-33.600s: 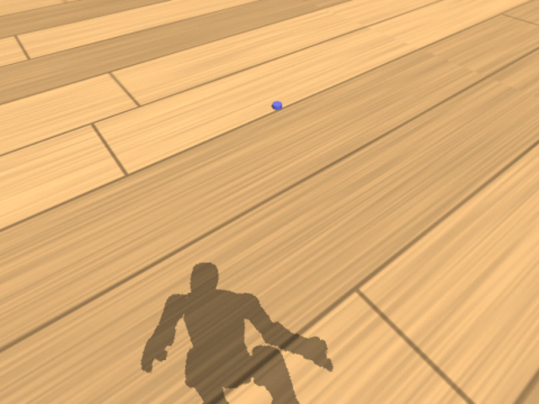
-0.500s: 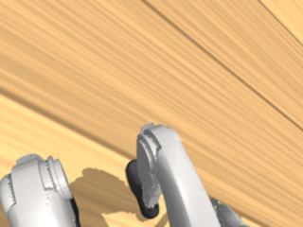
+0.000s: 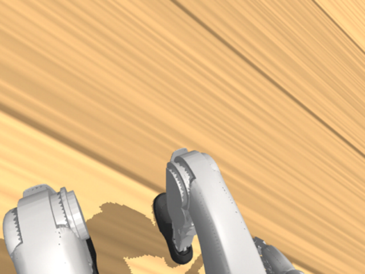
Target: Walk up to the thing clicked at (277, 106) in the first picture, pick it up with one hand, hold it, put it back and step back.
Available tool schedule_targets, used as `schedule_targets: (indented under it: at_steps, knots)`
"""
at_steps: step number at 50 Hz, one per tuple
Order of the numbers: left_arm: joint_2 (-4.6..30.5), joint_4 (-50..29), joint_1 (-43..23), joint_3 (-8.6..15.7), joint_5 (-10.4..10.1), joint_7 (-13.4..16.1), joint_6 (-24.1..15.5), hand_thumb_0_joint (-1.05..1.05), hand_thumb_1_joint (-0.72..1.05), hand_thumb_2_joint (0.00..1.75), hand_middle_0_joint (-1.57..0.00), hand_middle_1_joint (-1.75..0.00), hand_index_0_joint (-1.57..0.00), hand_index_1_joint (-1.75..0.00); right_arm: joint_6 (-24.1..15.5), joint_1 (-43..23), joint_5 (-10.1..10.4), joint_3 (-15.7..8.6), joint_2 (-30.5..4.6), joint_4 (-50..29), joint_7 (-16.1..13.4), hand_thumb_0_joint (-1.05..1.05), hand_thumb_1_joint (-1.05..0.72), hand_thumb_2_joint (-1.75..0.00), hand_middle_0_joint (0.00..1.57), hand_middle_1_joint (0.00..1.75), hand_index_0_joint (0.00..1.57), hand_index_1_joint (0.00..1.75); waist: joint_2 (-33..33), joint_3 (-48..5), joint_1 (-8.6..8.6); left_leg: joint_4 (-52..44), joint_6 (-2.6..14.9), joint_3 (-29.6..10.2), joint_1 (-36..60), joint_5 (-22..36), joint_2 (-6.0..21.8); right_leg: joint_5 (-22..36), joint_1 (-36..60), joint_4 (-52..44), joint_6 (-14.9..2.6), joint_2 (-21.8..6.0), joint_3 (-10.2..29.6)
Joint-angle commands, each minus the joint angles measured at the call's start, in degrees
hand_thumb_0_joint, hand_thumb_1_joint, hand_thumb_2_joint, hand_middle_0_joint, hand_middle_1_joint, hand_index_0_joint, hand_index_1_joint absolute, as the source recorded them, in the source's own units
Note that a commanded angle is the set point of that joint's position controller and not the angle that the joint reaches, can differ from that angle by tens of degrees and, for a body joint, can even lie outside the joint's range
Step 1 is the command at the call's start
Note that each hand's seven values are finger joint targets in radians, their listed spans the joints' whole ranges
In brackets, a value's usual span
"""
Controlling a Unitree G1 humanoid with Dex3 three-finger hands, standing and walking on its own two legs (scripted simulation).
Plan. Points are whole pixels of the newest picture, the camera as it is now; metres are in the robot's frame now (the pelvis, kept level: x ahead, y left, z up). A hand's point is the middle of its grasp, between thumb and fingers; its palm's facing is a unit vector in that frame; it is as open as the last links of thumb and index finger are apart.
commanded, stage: rise first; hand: left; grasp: from above
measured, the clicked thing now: out of the picture +0.50 +0.34 -0.30
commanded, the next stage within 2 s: none
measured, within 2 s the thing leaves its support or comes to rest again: neither
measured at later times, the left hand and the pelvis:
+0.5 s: hand out of the picture +0.46 +0.37 -0.18, palm faces -0.44 -0.13 -0.89, open 14.2 cm; pelvis +0.00 +0.00 +0.00, yaw +0 degrees
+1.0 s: hand out of the picture +0.46 +0.37 -0.18, palm faces -0.44 -0.12 -0.89, open 14.1 cm; pelvis +0.00 +0.00 +0.00, yaw +0 degrees
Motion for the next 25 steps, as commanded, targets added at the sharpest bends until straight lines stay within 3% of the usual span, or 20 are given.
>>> schedule_targets:
  at_steps: [1, 3, 6, 8, 12, 16, 22, 25]
  knots:
    - [15.4, -8.2, -15.9, 1.5, -0.7, 2.0, 0.3, 0.00, -0.58, 1.03, -0.06, -1.01, -0.05, -1.02, 0.1, 11.3, 0.4, -5.2, -17.3, -0.1, -0.6, 0.00, -0.90, -0.90, 0.20, 0.30, 0.20, 0.30, 28.9, -38.4, -0.08, -14.9, 0.19, 4.4, 32.6, 12.0, 0.5, 14.9, 15.4, -11.8, -3.92, 1.7, -4.1]
    - [14.4, -9.1, -16.8, 1.1, -0.7, 2.1, 0.4, 0.00, -0.58, 1.03, -0.07, -1.01, -0.05, -1.02, 0.2, 11.6, 0.4, -5.2, -17.1, -0.1, -0.6, 0.00, -0.90, -0.90, 0.20, 0.30, 0.20, 0.30, 28.2, -38.4, -0.51, -14.6, 0.39, 4.8, 31.9, 12.0, 0.4, 15.1, 15.9, -12.2, -3.81, 1.7, -4.0]
    - [15.3, -9.2, -15.9, 1.7, -1.0, 2.1, 0.7, 0.00, -0.58, 1.03, -0.07, -1.01, -0.05, -1.02, 0.3, 11.3, 0.7, -5.2, -17.1, -0.1, -0.6, 0.00, -0.90, -0.90, 0.20, 0.30, 0.20, 0.30, 28.7, -39.6, 0.51, -14.8, 0.32, 4.9, 32.3, 12.8, 0.4, 15.6, 16.0, -11.9, -3.90, 1.7, -3.9]
    - [13.9, -8.6, -16.0, 0.8, -1.0, 1.5, 1.2, 0.00, -0.58, 1.03, -0.07, -1.01, -0.06, -1.02, 0.2, 12.0, 0.8, -5.4, -17.0, -0.3, -0.4, 0.00, -0.90, -0.90, 0.20, 0.30, 0.20, 0.30, 27.9, -38.0, -0.62, -14.9, 0.34, 4.7, 31.9, 12.5, 0.3, 15.4, 15.5, -12.0, -3.92, 1.6, -3.9]
    - [14.8, -8.3, -15.3, 1.0, -1.3, 1.1, 1.2, 0.00, -0.57, 1.03, -0.07, -1.00, -0.06, -1.01, 0.7, 11.6, 0.8, -5.1, -16.6, -0.2, -0.5, 0.00, -0.90, -0.90, 0.20, 0.30, 0.20, 0.30, 27.0, -39.4, 0.17, -14.2, 0.71, 5.5, 30.0, 12.2, 0.3, 15.6, 18.3, -12.8, -3.59, 1.9, -3.2]
    - [14.0, -8.6, -17.0, 0.5, -1.9, 0.6, 0.7, 0.00, -0.57, 1.03, -0.08, -0.99, -0.06, -1.00, 0.6, 12.0, 0.9, -5.2, -16.8, 0.0, -0.7, 0.00, -0.90, -0.90, 0.20, 0.30, 0.20, 0.30, 25.3, -37.7, -0.88, -14.1, 0.82, 5.2, 29.2, 10.7, 0.3, 14.3, 16.7, -13.2, -3.64, 1.8, -3.4]
    - [15.7, -10.1, -16.7, 1.3, -0.8, 0.8, -0.4, 0.00, -0.57, 1.03, -0.08, -0.98, -0.07, -1.00, 0.7, 11.8, 0.7, -4.9, -17.1, -0.3, -0.8, 0.00, -0.89, -0.90, 0.20, 0.30, 0.20, 0.30, 29.3, -40.5, 0.02, -14.8, 0.16, 4.6, 33.6, 13.1, 0.5, 15.5, 17.0, -12.0, -3.86, 1.7, -3.8]
    - [13.6, -8.2, -16.5, 0.4, -0.8, 1.2, -0.3, 0.00, -0.58, 1.03, -0.08, -0.99, -0.06, -1.00, 0.5, 12.2, 0.6, -5.0, -16.7, -0.2, -0.6, 0.00, -0.90, -0.90, 0.20, 0.30, 0.20, 0.30, 28.0, -38.2, -1.03, -14.4, 0.32, 4.8, 31.9, 12.7, 0.4, 15.5, 16.2, -12.1, -3.86, 1.7, -3.9]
